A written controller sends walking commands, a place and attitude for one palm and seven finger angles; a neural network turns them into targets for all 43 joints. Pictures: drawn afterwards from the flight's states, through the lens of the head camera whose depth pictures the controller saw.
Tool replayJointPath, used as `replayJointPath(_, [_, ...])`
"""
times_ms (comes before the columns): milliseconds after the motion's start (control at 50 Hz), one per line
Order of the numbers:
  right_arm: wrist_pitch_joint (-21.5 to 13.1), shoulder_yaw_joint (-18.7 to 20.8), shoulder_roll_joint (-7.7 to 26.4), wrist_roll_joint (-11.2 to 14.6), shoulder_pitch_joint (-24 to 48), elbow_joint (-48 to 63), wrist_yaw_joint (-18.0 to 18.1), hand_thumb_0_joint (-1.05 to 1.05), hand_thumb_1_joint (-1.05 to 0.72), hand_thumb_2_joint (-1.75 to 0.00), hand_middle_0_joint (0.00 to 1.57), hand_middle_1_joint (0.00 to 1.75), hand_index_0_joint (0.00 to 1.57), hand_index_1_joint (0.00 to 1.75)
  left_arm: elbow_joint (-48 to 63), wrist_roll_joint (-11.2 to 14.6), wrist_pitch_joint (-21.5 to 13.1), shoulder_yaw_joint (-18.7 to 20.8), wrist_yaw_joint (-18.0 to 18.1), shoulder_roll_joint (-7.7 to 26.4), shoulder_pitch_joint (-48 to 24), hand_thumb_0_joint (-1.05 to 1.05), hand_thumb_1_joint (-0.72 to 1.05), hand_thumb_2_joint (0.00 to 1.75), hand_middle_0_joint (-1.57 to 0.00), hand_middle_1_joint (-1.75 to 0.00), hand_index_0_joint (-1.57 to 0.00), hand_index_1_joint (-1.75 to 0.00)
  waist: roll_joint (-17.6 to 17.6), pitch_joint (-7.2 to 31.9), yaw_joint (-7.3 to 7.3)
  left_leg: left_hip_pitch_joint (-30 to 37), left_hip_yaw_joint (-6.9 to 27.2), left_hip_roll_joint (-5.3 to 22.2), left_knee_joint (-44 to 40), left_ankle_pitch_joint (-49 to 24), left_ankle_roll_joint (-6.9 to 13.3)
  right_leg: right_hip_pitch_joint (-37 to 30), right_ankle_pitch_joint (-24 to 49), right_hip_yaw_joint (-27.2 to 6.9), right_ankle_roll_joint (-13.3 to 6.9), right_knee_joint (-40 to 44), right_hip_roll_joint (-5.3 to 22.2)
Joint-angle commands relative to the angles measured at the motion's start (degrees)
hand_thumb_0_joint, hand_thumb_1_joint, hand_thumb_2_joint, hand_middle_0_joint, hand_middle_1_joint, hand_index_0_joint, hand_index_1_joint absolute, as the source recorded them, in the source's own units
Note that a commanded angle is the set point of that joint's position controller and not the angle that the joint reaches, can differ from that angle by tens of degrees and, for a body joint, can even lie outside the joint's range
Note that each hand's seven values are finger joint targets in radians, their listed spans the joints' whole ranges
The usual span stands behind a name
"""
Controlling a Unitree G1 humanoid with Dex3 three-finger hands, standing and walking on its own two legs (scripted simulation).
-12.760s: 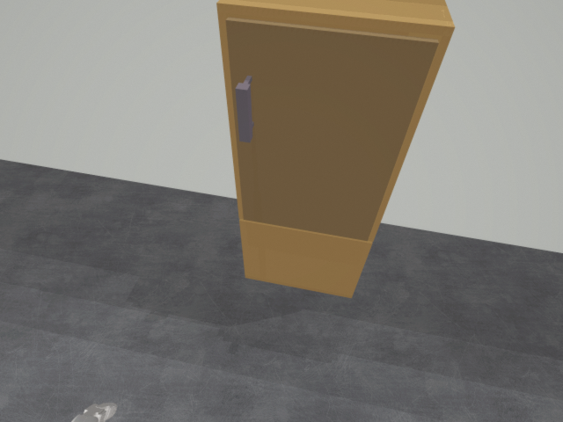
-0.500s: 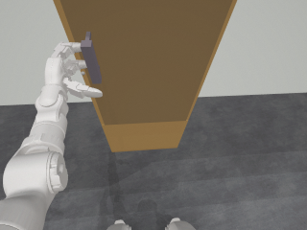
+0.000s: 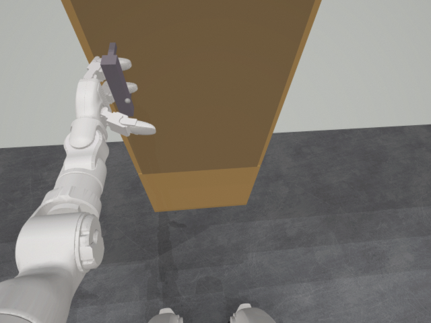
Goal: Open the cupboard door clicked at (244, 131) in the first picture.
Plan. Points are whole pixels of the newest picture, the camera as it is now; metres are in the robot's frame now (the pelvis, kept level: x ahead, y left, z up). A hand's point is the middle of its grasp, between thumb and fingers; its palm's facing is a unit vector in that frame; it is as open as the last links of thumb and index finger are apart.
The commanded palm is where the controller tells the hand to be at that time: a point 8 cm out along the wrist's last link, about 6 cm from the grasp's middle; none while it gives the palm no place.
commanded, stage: slide the fingers in behind the handle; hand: left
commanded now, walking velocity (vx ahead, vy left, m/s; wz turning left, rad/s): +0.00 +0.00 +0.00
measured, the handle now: (120, 81) +0.56 +0.15 +0.10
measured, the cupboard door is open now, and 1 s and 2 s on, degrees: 0 0 23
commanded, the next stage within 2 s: close the thumb around the handle in 0.48 s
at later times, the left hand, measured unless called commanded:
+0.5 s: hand (126, 101) +0.50 +0.13 +0.11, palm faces +0.01 -1.00 -0.01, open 14.0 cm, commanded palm +0.47 +0.18 +0.10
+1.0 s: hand (128, 102) +0.50 +0.13 +0.10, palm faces +0.02 -1.00 -0.02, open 9.2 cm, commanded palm +0.47 +0.17 +0.10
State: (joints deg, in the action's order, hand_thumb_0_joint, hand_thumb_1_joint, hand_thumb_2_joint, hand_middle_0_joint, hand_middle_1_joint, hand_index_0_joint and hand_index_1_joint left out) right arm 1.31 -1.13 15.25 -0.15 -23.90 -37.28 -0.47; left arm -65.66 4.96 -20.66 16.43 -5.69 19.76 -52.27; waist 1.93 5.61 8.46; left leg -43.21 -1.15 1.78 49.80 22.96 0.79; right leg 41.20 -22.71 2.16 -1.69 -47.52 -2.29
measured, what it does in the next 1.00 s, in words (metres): stands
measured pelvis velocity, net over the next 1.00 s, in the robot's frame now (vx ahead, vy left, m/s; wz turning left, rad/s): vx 0.00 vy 0.01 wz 0.00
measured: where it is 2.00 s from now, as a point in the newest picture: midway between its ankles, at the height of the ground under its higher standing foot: outside the picture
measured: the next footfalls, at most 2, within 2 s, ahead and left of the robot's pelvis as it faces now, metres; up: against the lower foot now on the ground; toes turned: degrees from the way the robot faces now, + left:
none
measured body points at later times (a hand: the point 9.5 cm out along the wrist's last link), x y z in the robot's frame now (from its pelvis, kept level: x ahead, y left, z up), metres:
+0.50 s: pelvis +0.00 +0.00 +0.00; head +0.09 +0.00 +0.44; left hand +0.49 +0.18 +0.11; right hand +0.02 -0.26 -0.12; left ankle +0.01 +0.11 -0.70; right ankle +0.00 -0.10 -0.70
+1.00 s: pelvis +0.00 +0.01 +0.00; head +0.09 +0.01 +0.44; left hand +0.49 +0.18 +0.11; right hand +0.01 -0.25 -0.12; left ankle +0.01 +0.11 -0.70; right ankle +0.00 -0.10 -0.70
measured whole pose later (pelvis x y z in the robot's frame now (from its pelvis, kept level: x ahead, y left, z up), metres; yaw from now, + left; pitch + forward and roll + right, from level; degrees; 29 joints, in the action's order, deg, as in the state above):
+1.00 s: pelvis +0.00 +0.01 +0.00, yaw +0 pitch +16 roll -1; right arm 1.0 -0.9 14.8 -0.7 -23.2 -37.9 -1.1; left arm -65.8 4.6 -21.7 15.0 -1.9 17.6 -52.2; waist 2.2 6.0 7.9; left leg -43.4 -1.4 1.1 50.1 23.1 1.2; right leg 41.4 -23.0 1.9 -1.2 -48.0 -1.7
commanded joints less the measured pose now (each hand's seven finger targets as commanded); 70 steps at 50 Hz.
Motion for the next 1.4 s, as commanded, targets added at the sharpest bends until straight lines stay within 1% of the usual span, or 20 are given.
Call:
replayJointPath(0, [-1.28, 3.42, 8.57, -0.30, -7.09, 3.82, 0.34, 0.00, -0.90, -0.90, 0.20, 0.30, 0.20, 0.30, 12.01, 0.52, -3.87, 0.28, 1.29, 9.28, -27.02, 0.00, -0.50, 0.30, -0.30, -1.20, -0.30, -1.20, 1.29, 23.66, 0.76, 17.08, 2.35, -1.74, -4.15, -18.01, 1.02, -8.29, 20.86, -1.05, 0.69, 5.08, -0.85])
replayJointPath(40, [-1.40, 3.53, 8.29, -0.42, -6.90, 4.09, 0.12, 0.00, -0.90, -0.90, 0.20, 0.30, 0.20, 0.30, 13.08, 0.25, -4.31, 0.57, 2.05, 8.93, -26.27, 0.00, -0.50, 0.30, -0.30, -1.20, -0.30, -1.20, 2.56, 25.18, -0.01, 17.76, 1.98, -1.93, -3.82, -19.34, 0.99, -8.88, 22.26, -1.19, 0.69, 4.83, -0.76])
replayJointPath(180, [-1.11, 3.53, 8.53, -0.28, -6.88, 4.03, 0.29, 0.00, -0.90, -0.90, 0.20, 0.30, 0.20, 0.30, 11.72, -0.58, -4.21, 0.59, 1.93, 10.29, -27.30, 0.00, -0.50, 0.30, -0.30, -1.20, -0.30, -1.20, -1.10, 23.07, 1.11, 14.43, 1.24, -2.21, -4.13, -16.70, 1.53, -11.11, 23.01, -2.19, 1.07, 5.71, -0.55])
replayJointPath(260, [-1.13, 3.41, 8.45, -0.16, -6.86, 4.14, 0.51, 0.00, -0.90, -0.90, 0.20, 0.30, 0.20, 0.30, 12.32, 0.17, -4.27, 2.49, 1.21, 12.15, -26.96, 0.00, -0.50, 0.30, -0.30, -1.20, -0.30, -1.20, 0.29, 24.58, 0.06, 15.16, 1.14, -2.32, -4.04, -18.10, 1.39, -12.40, 24.53, -2.30, 0.92, 5.41, -0.53])
replayJointPath(360, [-1.21, 3.46, 8.28, -0.18, -6.41, 4.55, 0.36, 0.00, -0.90, -0.90, 0.20, 0.30, 0.20, 0.30, 13.35, 0.44, -4.94, 2.40, 0.87, 11.30, -24.10, 0.00, -0.50, 0.30, -0.30, -1.20, -0.30, -1.20, 1.38, 25.58, -0.85, 17.15, 1.41, -2.15, -3.82, -20.41, 1.09, -11.77, 25.27, -1.75, 0.66, 4.83, -0.67])
replayJointPath(400, [-1.05, 3.48, 8.23, -0.08, -6.16, 4.54, 0.35, 0.00, -0.90, -0.90, 0.20, 0.30, 0.20, 0.30, 13.29, 0.54, -4.50, 0.78, 0.73, 9.84, -25.10, 0.00, -0.50, 0.30, -0.30, -1.20, -0.30, -1.20, 0.20, 23.74, 0.24, 15.99, 1.22, -2.07, -4.15, -19.32, 1.24, -11.60, 25.06, -1.75, 0.90, 5.24, -0.66])
replayJointPath(440, [-0.86, 3.58, 8.43, 0.03, -6.44, 4.63, 0.43, 0.00, -0.90, -0.90, 0.20, 0.30, 0.20, 0.30, 12.61, 0.37, -4.26, 1.94, 0.88, 11.03, -23.60, 0.00, -0.50, 0.30, -0.30, -1.20, -0.30, -1.20, -0.62, 23.79, -0.36, 15.90, 1.27, -2.13, -4.19, -20.03, 1.27, -12.05, 25.63, -1.66, 0.81, 5.06, -0.68])
replayJointPath(560, [-1.07, 3.64, 8.11, -0.05, -5.80, 4.38, 0.23, 0.00, -0.90, -0.90, 0.20, 0.30, 0.20, 0.30, 14.88, 0.71, -4.98, -0.80, 1.48, 7.22, -25.64, 0.00, -0.50, 0.30, -0.30, -1.20, -0.30, -1.20, 2.14, 23.95, 0.16, 19.63, 2.09, -1.83, -4.14, -20.51, 0.84, -8.60, 23.10, -1.07, 0.57, 5.18, -0.87])
replayJointPath(580, [-1.09, 3.69, 8.23, -0.13, -5.88, 3.92, 0.27, 0.00, -0.90, -0.90, 0.20, 0.30, 0.20, 0.30, 14.75, 0.63, -5.07, -1.29, 1.67, 7.01, -27.03, 0.00, -0.44, 0.32, -0.30, -1.21, -0.30, -1.21, 0.78, 23.39, 0.99, 19.36, 2.32, -1.67, -4.13, -19.98, 0.91, -8.10, 22.67, -1.00, 0.70, 5.19, -0.90])
replayJointPath(780, [-1.30, 3.61, 8.62, -0.46, -6.17, 3.53, 0.30, 0.00, -0.90, -0.90, 0.20, 0.30, 0.20, 0.30, 12.90, -0.57, -5.13, -0.45, 2.81, 8.60, -28.45, 0.00, 0.12, 0.56, -0.34, -1.27, -0.34, -1.27, 0.98, 24.30, 0.87, 18.92, 2.89, -1.71, -4.12, -19.24, 0.72, -7.35, 20.86, -0.83, 0.56, 4.65, -0.74])
replayJointPath(840, [-1.50, 3.60, 8.38, -0.51, -6.03, 3.40, 0.13, 0.00, -0.90, -0.90, 0.20, 0.30, 0.20, 0.30, 12.77, -0.35, -5.24, -2.50, 2.80, 5.52, -28.59, 0.00, 0.28, 0.64, -0.36, -1.28, -0.36, -1.28, 2.44, 24.38, 1.23, 20.67, 3.18, -1.50, -3.94, -20.24, 0.55, -5.39, 20.50, -0.43, 0.50, 4.57, -0.84])
replayJointPath(880, [-1.32, 3.67, 8.67, -0.55, -6.30, 3.15, 0.11, 0.00, -0.90, -0.90, 0.20, 0.30, 0.20, 0.30, 12.02, -0.41, -5.11, -1.22, 2.87, 7.23, -28.35, 0.00, 0.40, 0.68, -0.36, -1.30, -0.36, -1.30, 1.71, 24.02, 1.01, 19.68, 3.18, -1.46, -3.86, -19.48, 0.51, -5.64, 19.97, -0.46, 0.44, 4.54, -0.84])
replayJointPath(960, [-1.37, 3.79, 8.55, -0.61, -6.27, 3.26, -0.07, 0.00, -0.90, -0.90, 0.20, 0.30, 0.20, 0.30, 12.99, -0.54, -5.59, -2.11, 3.13, 5.81, -28.22, 0.00, 0.62, 0.78, -0.38, -1.32, -0.38, -1.32, 2.80, 24.71, 0.68, 20.99, 3.48, -1.39, -3.79, -20.37, 0.33, -4.86, 19.71, -0.21, 0.29, 4.33, -0.92])
replayJointPath(1000, [-1.28, 3.82, 8.44, -0.66, -6.21, 3.21, -0.16, 0.00, -0.90, -0.90, 0.20, 0.30, 0.20, 0.30, 13.05, -0.58, -5.37, -4.13, 3.10, 3.75, -28.97, 0.00, 0.73, 0.83, -0.39, -1.33, -0.39, -1.33, 1.70, 24.32, 1.66, 20.76, 3.33, -1.41, -3.71, -19.70, 0.53, -4.70, 19.70, -0.32, 0.51, 4.70, -0.99])
replayJointPath(1060, [-1.27, 3.77, 8.73, -0.63, -6.62, 2.77, 0.01, 0.00, -0.90, -0.90, 0.20, 0.30, 0.20, 0.30, 11.94, -0.70, -5.14, -2.67, 3.24, 5.87, -29.73, 0.00, 0.90, 0.90, -0.40, -1.35, -0.40, -1.35, 1.46, 23.02, 1.77, 19.19, 3.31, -1.51, -3.99, -18.36, 0.64, -4.89, 19.17, -0.45, 0.51, 4.83, -0.90])
replayJointPath(1100, [-1.24, 3.67, 8.77, -0.60, -6.68, 2.81, 0.11, 0.00, -0.90, -0.90, 0.20, 0.30, 0.20, 0.30, 11.04, -0.94, -4.77, -2.41, 3.20, 6.72, -30.05, 0.00, 0.90, 0.90, -0.40, -1.35, -0.40, -1.35, 0.58, 22.02, 1.86, 17.57, 3.15, -1.68, -4.22, -16.77, 0.82, -5.64, 18.74, -0.71, 0.55, 5.17, -0.82])
replayJointPath(1140, [-1.41, 3.83, 8.54, -0.67, -6.71, 2.95, -0.01, 0.00, -0.90, -0.90, 0.20, 0.30, 0.20, 0.30, 13.55, -0.92, -5.40, -2.86, 3.14, 5.90, -30.63, 0.00, 0.90, 0.90, -0.40, -1.35, -0.40, -1.35, 3.46, 25.27, 1.35, 20.57, 3.40, -1.65, -3.85, -19.44, 0.61, -5.39, 19.81, -0.52, 0.38, 4.48, -0.86])
replayJointPath(1180, [-1.39, 3.84, 8.44, -0.73, -6.57, 3.26, -0.21, 0.00, -0.90, -0.90, 0.20, 0.30, 0.20, 0.30, 13.68, -0.50, -5.42, -3.11, 2.88, 4.66, -27.97, 0.00, 0.90, 0.90, -0.40, -1.35, -0.40, -1.35, 2.62, 26.74, 0.86, 21.74, 3.38, -1.54, -3.49, -21.53, 0.51, -5.90, 21.27, -0.27, 0.35, 4.31, -0.99])
replayJointPath(1340, [-1.06, 3.82, 8.24, -0.37, -5.97, 3.59, -0.13, 0.00, -0.90, -0.90, 0.20, 0.30, 0.20, 0.30, 15.37, -0.10, -5.62, -2.78, 2.45, 5.60, -26.77, 0.00, 0.90, 0.90, -0.40, -1.35, -0.40, -1.35, 2.04, 25.36, 0.60, 20.30, 2.56, -1.74, -3.79, -21.81, 0.77, -8.24, 23.85, -0.78, 0.48, 4.65, -1.01])
replayJointPath(1380, [-0.81, 3.77, 8.76, -0.41, -6.43, 3.15, 0.12, 0.00, -0.90, -0.90, 0.20, 0.30, 0.20, 0.30, 14.20, -0.51, -5.51, 0.33, 2.65, 10.14, -28.02, 0.00, 0.90, 0.90, -0.40, -1.35, -0.40, -1.35, 0.71, 23.85, 0.63, 18.46, 2.50, -1.75, -3.92, -20.72, 0.93, -8.89, 23.59, -1.13, 0.62, 4.91, -0.89])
